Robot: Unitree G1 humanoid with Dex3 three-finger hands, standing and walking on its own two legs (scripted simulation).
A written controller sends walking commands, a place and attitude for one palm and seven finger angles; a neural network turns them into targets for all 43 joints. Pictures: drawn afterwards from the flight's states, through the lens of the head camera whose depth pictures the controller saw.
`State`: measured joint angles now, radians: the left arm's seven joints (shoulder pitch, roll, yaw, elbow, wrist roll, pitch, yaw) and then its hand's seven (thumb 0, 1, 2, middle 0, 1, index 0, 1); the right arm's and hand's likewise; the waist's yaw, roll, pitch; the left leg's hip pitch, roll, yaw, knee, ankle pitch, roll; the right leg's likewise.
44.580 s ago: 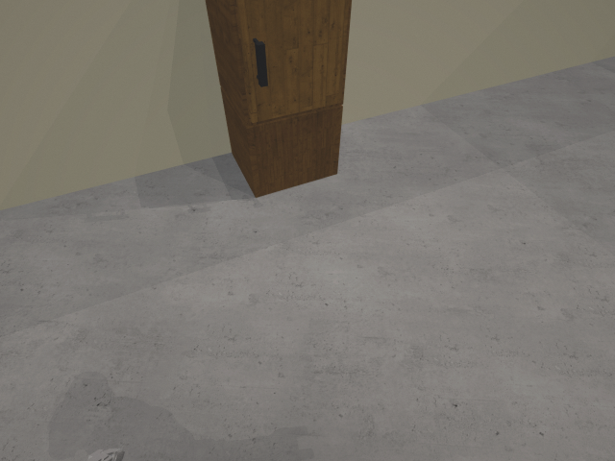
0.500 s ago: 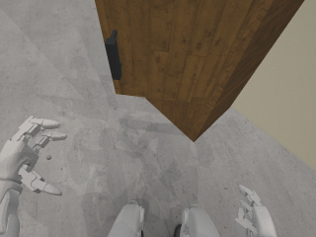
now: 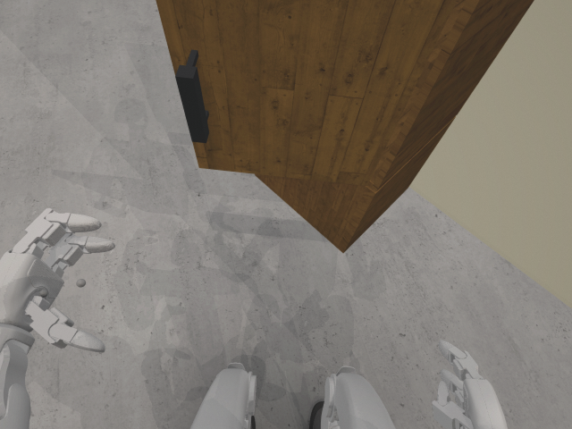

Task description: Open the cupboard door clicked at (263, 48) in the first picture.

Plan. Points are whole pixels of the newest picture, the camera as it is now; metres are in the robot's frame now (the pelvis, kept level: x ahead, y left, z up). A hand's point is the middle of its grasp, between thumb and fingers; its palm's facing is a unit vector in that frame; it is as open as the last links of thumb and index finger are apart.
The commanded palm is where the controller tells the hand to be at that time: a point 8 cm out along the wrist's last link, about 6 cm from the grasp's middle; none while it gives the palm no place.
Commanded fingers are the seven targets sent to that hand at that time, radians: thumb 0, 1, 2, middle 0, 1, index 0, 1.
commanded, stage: raise the hand with hooked fingers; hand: left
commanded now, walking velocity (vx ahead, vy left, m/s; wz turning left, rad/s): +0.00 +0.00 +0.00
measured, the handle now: (197, 98) +0.62 +0.20 +0.02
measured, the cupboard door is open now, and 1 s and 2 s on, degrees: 40 40 39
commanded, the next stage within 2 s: move the hooked fingers beside the handle in 0.06 s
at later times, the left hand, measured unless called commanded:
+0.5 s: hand (100, 238) +0.34 +0.27 +0.03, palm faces -0.06 -1.00 -0.02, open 14.0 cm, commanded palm +0.33 +0.32 +0.04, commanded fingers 0.00 -0.50 0.30 -0.30 -1.20 -0.30 -1.20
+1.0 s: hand (126, 181) +0.43 +0.26 +0.03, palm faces -0.04 -1.00 -0.02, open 14.0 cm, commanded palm +0.42 +0.30 +0.03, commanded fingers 0.00 -0.50 0.30 -0.30 -1.20 -0.30 -1.20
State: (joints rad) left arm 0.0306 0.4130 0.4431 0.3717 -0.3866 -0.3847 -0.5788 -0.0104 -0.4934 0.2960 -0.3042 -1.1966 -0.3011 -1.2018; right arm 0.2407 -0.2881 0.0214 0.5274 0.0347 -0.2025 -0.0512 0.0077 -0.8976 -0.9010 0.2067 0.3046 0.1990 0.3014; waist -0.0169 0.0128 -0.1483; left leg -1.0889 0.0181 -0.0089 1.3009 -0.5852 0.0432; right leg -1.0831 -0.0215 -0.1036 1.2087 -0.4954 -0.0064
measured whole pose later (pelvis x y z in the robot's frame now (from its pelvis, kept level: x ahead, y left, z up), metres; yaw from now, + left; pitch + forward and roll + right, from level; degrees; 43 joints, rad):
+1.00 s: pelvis +0.00 +0.00 -0.01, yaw -1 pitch +26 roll -4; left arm -0.58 0.54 0.48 0.90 -0.22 -0.41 -0.52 -0.01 -0.49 0.30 -0.30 -1.20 -0.30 -1.20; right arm 0.30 -0.30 0.03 0.60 0.02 -0.07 -0.04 0.00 -0.90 -0.90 0.21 0.30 0.20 0.30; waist -0.09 0.02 -0.15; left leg -1.19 0.03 0.00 1.32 -0.58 0.05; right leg -1.19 -0.01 -0.09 1.22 -0.48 0.00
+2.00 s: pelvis +0.00 +0.01 -0.04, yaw -5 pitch +35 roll -8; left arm -1.12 0.88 0.56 1.21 -0.01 -0.28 -0.45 -0.01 -0.49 0.30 -0.30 -1.20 -0.31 -1.21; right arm 0.38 -0.28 0.12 0.56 -0.03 0.11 0.00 0.00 -0.90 -0.90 0.21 0.30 0.20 0.30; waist -0.26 0.05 -0.10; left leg -1.45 0.06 -0.03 1.44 -0.61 0.05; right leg -1.43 0.02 -0.12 1.29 -0.48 0.00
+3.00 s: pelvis +0.00 +0.00 -0.03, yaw -4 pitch +34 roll -8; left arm -1.07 0.77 0.52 1.18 -0.04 -0.32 -0.41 -0.01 -0.49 0.30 -0.30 -1.20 -0.30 -1.20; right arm 0.35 -0.27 0.10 0.58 -0.03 0.11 0.01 0.00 -0.90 -0.90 0.21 0.30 0.20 0.30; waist -0.25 0.04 -0.11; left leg -1.40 0.05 -0.04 1.41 -0.61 0.05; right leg -1.37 0.02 -0.12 1.26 -0.48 0.00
